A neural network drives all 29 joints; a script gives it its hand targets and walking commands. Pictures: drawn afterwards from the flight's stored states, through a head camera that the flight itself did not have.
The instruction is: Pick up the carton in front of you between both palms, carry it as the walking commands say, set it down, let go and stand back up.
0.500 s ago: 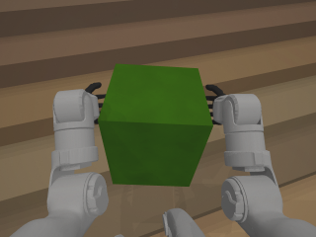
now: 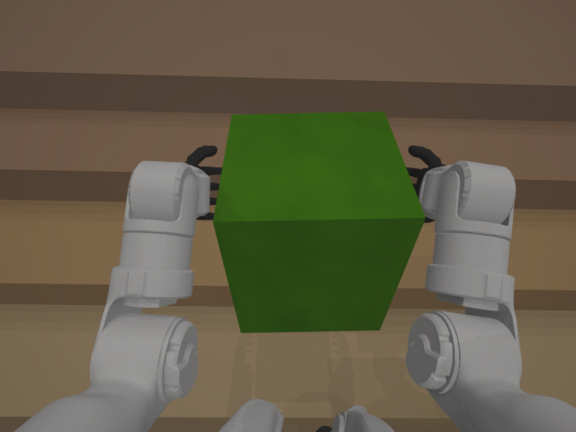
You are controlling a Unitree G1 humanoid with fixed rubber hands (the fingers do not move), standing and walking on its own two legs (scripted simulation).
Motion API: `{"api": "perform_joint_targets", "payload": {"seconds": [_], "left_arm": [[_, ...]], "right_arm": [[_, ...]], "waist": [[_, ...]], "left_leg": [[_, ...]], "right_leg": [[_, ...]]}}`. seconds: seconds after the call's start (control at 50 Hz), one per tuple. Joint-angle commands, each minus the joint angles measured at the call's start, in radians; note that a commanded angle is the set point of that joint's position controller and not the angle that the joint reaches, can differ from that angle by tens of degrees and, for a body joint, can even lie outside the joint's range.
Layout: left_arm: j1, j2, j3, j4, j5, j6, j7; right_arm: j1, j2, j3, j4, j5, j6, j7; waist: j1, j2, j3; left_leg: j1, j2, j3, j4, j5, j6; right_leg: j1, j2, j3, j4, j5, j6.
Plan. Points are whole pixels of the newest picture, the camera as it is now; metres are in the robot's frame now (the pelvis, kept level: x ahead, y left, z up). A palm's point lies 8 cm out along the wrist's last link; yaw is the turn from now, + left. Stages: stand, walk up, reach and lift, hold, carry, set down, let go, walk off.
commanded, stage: carry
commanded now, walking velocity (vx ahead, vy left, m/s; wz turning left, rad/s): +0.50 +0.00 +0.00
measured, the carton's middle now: (309, 227) +0.38 +0.04 +0.07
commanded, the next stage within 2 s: none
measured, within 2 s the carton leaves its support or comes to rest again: neither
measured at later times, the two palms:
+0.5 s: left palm out of the picture +0.69 +0.18 +0.29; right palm out of the picture +0.65 -0.12 +0.29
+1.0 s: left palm out of the picture +0.97 +0.22 +0.42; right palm out of the picture +1.01 -0.07 +0.43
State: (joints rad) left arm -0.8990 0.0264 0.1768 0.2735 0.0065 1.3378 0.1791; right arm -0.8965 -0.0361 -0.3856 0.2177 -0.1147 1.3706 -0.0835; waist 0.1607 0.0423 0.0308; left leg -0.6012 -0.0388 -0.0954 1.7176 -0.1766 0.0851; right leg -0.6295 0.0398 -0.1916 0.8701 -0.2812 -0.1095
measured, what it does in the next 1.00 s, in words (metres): climbs: left foot 0.14 m higher, then right foot 0.14 m higher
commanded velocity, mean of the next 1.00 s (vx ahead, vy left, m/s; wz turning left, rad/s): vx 0.50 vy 0.00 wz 0.00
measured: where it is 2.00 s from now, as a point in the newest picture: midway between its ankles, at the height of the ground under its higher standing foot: (323, 69)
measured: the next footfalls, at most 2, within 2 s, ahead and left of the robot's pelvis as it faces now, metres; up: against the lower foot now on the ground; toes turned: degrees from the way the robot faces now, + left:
left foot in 0.34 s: +0.40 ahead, +0.16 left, +0.14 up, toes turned +5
right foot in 0.86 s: +0.76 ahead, -0.06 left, +0.28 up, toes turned -6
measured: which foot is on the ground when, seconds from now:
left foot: up 0.00-0.32, down 0.34-0.88, up 0.90-1.00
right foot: down 0.00-0.40, up 0.42-0.84, down 0.86-1.00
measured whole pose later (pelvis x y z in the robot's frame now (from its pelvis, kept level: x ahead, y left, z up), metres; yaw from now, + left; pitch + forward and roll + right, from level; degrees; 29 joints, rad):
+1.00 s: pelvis +0.61 +0.02 +0.27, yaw +0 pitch +2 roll -4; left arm -0.92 0.02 0.17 0.28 0.01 1.34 0.18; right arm -0.91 -0.05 -0.39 0.23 -0.11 1.36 -0.09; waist 0.18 0.04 0.02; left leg -0.54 -0.05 -0.10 1.70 -0.19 0.07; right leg -0.66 0.05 -0.20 0.91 -0.30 -0.12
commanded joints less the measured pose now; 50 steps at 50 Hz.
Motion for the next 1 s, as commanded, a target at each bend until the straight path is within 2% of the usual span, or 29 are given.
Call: {"api": "perform_joint_targets", "payload": {"seconds": [0.0,0.08,0.14,0.2,0.24,0.28,0.32,0.34,0.36,0.38,0.4,0.42,0.44,0.46,0.52,0.58,0.6,0.66,0.72,0.76,0.78,0.8,0.84,0.86,0.88,0.9,0.92,0.96,0.98], "left_arm": [[-1.029,-1.258,-0.514,-0.345,-0.56,-0.051,-0.291],[-0.919,-1.173,-0.496,-0.342,-0.496,-0.018,-0.271],[-0.819,-1.092,-0.465,-0.257,-0.438,0.01,-0.268],[-0.828,-1.041,-0.433,-0.199,-0.42,0.024,-0.286],[-0.84,-1.02,-0.398,-0.165,-0.407,0.034,-0.297],[-0.8,-1.011,-0.36,-0.099,-0.382,0.045,-0.301],[-0.771,-1.01,-0.315,-0.018,-0.355,0.046,-0.303],[-0.77,-1.023,-0.295,0.004,-0.332,0.042,-0.305],[-0.769,-1.029,-0.278,0.007,-0.313,0.032,-0.304],[-0.747,-1.018,-0.294,-0.018,-0.3,0.02,-0.297],[-0.699,-1.043,-0.264,0.011,-0.279,0.016,-0.295],[-0.672,-1.043,-0.259,0.016,-0.256,0.0,-0.289],[-0.739,-1.062,-0.269,-0.051,-0.249,-0.012,-0.282],[-0.784,-1.066,-0.289,-0.101,-0.25,-0.014,-0.273],[-0.81,-1.036,-0.344,-0.218,-0.261,-0.025,-0.235],[-0.756,-1.013,-0.396,-0.253,-0.27,-0.024,-0.213],[-0.739,-1.007,-0.414,-0.258,-0.275,-0.017,-0.21],[-0.716,-0.992,-0.442,-0.219,-0.279,0.01,-0.209],[-0.735,-0.964,-0.443,-0.157,-0.284,0.028,-0.212],[-0.759,-0.979,-0.441,-0.133,-0.304,0.037,-0.211],[-0.753,-0.998,-0.446,-0.112,-0.318,0.041,-0.209],[-0.774,-1.016,-0.446,-0.107,-0.343,0.043,-0.21],[-0.797,-1.066,-0.453,-0.109,-0.389,0.033,-0.221],[-0.852,-1.104,-0.462,-0.12,-0.414,0.021,-0.232],[-0.859,-1.166,-0.475,-0.139,-0.455,0.008,-0.247],[-0.847,-1.156,-0.48,-0.136,-0.475,-0.014,-0.261],[-0.887,-1.215,-0.473,-0.148,-0.502,-0.021,-0.273],[-1.008,-1.247,-0.5,-0.268,-0.543,-0.046,-0.292],[-1.051,-1.266,-0.52,-0.305,-0.569,-0.051,-0.295]], "right_arm": [[-0.809,0.998,0.525,-0.151,0.355,-0.039,0.149],[-0.765,1.008,0.602,-0.175,0.402,-0.025,0.141],[-0.741,0.995,0.623,-0.115,0.407,-0.003,0.141],[-0.751,0.983,0.618,-0.045,0.405,0.008,0.14],[-0.789,1.004,0.615,-0.013,0.419,0.011,0.137],[-0.795,1.038,0.605,0.017,0.445,0.013,0.136],[-0.775,1.075,0.592,0.064,0.464,0.008,0.139],[-0.789,1.095,0.587,0.077,0.467,-0.002,0.143],[-0.818,1.126,0.598,0.072,0.484,-0.015,0.151],[-0.769,1.176,0.597,0.058,0.511,-0.022,0.162],[-0.797,1.176,0.611,0.038,0.535,-0.047,0.169],[-0.814,1.209,0.613,-0.007,0.553,-0.066,0.178],[-0.91,1.232,0.635,-0.097,0.576,-0.081,0.186],[-0.973,1.253,0.664,-0.167,0.604,-0.091,0.194],[-1.016,1.277,0.714,-0.261,0.651,-0.094,0.209],[-0.921,1.217,0.711,-0.253,0.626,-0.075,0.204],[-0.88,1.187,0.702,-0.245,0.613,-0.066,0.201],[-0.777,1.098,0.666,-0.178,0.557,-0.038,0.197],[-0.775,1.042,0.648,-0.128,0.529,-0.018,0.204],[-0.774,1.028,0.616,-0.102,0.516,-0.006,0.206],[-0.784,1.019,0.594,-0.082,0.506,0.001,0.205],[-0.768,1.007,0.573,-0.058,0.488,0.007,0.203],[-0.773,0.996,0.551,-0.03,0.448,0.005,0.201],[-0.77,1.013,0.542,-0.028,0.434,0.001,0.198],[-0.761,1.007,0.531,-0.032,0.406,-0.008,0.194],[-0.689,1.002,0.5,0.015,0.38,-0.014,0.191],[-0.69,0.975,0.462,0.016,0.343,-0.025,0.181],[-0.777,0.989,0.475,-0.072,0.331,-0.033,0.171],[-0.806,0.974,0.476,-0.107,0.331,-0.035,0.164]], "waist": [[-0.103,-0.071,-0.607],[-0.057,-0.091,-0.583],[-0.011,-0.106,-0.52],[-0.061,-0.109,-0.394],[-0.109,-0.14,-0.348],[-0.156,-0.27,-0.384],[-0.238,-0.357,-0.535],[-0.292,-0.315,-0.61],[-0.332,-0.219,-0.721],[-0.356,-0.218,-0.651],[-0.244,0.23,-0.728],[-0.279,0.18,-0.87],[-0.267,0.081,-0.763],[-0.25,0.031,-0.666],[-0.208,-0.033,-0.545],[-0.225,-0.032,-0.534],[-0.258,0.032,-0.532],[-0.302,0.047,-0.478],[-0.238,0.01,-0.338],[-0.203,0.087,-0.333],[-0.157,0.13,-0.39],[-0.12,0.197,-0.461],[0.027,0.267,-0.623],[0.073,0.102,-0.725],[0.043,-0.014,-0.699],[-0.042,-0.318,-0.815],[-0.036,-0.229,-0.91],[-0.062,-0.081,-0.707],[-0.095,-0.081,-0.643]], "left_leg": [[-0.284,0.062,-0.019,0.114,-0.08,0.041],[-0.508,0.067,0.109,0.196,-0.197,0.051],[-0.925,0.106,0.056,0.471,-0.384,0.065],[-0.888,0.144,0.154,0.262,-0.346,0.043],[-0.559,0.152,0.227,-0.077,-0.258,0.018],[-0.145,0.107,0.313,-0.379,-0.104,0.05],[0.026,0.005,0.394,-0.531,-0.047,0.078],[0.136,-0.06,0.426,-0.683,-0.049,0.07],[0.359,-0.051,0.323,-0.937,0.063,0.064],[0.48,-0.004,0.101,-1.18,0.111,0.055],[0.838,0.34,-0.402,-1.074,1.054,0.212],[0.878,0.338,-0.637,-1.184,0.751,0.315],[0.822,0.316,-0.573,-1.17,0.448,0.305],[0.761,0.291,-0.502,-1.182,0.225,0.231],[0.653,0.272,-0.295,-1.249,-0.08,0.146],[0.744,0.28,-0.207,-1.28,0.133,0.159],[0.815,0.315,-0.215,-1.299,0.223,0.198],[1.027,0.364,-0.236,-1.349,0.197,0.213],[0.789,0.246,-0.055,-1.501,0.091,0.139],[0.587,0.206,0.103,-1.616,0.394,0.13],[0.481,0.172,0.227,-1.578,0.784,0.116],[0.477,0.19,0.241,-1.492,1.239,0.118],[0.608,0.21,0.286,-1.092,1.585,0.063],[0.559,0.148,0.277,-0.755,1.39,0.011],[0.336,0.053,0.186,-0.483,0.471,-0.031],[0.022,-0.135,0.04,0.091,-0.026,-0.087],[-0.036,-0.095,-0.107,0.238,-0.042,-0.042],[-0.227,-0.013,-0.071,0.214,-0.071,0.007],[-0.255,0.023,-0.087,0.176,-0.053,0.028]], "right_leg": [[0.619,-0.302,0.638,-0.429,-0.037,-0.157],[0.764,-0.342,0.539,-0.459,0.208,-0.213],[0.992,-0.397,0.58,-0.481,0.156,-0.207],[0.82,-0.294,0.428,-0.604,-0.067,-0.109],[0.558,-0.233,0.294,-0.778,0.04,-0.107],[0.373,-0.166,0.047,-0.766,0.561,-0.09],[0.563,-0.214,0.001,-0.524,1.454,-0.069],[0.652,-0.209,-0.004,-0.283,1.648,-0.04],[0.642,-0.172,-0.001,0.033,1.551,0.016],[0.437,-0.139,0.081,0.23,0.924,0.04],[0.026,0.005,0.203,0.672,-0.028,0.128],[-0.107,0.085,0.377,0.952,-0.022,0.095],[-0.223,0.043,0.388,1.044,-0.001,0.054],[-0.307,0.011,0.357,1.031,0.0,0.026],[-0.358,-0.065,0.282,0.935,0.033,0.005],[-0.451,-0.082,0.183,0.82,0.008,0.009],[-0.57,-0.075,0.152,0.976,-0.05,0.002],[-0.934,-0.11,0.174,1.199,-0.259,-0.012],[-0.797,-0.135,0.067,0.864,-0.212,0.009],[-0.442,-0.131,-0.002,0.574,-0.103,-0.001],[-0.175,-0.075,-0.051,0.44,0.007,-0.039],[0.008,-0.012,-0.096,0.349,0.088,-0.064],[0.262,0.063,-0.119,0.129,0.122,-0.049],[0.509,0.082,-0.04,-0.133,0.247,-0.045],[0.684,-0.066,0.257,-0.307,0.455,-0.1],[0.853,-0.347,0.84,-0.362,0.945,-0.33],[0.892,-0.344,0.87,-0.318,0.839,-0.334],[0.73,-0.3,0.795,-0.344,0.238,-0.237],[0.657,-0.296,0.76,-0.368,0.085,-0.198]]}}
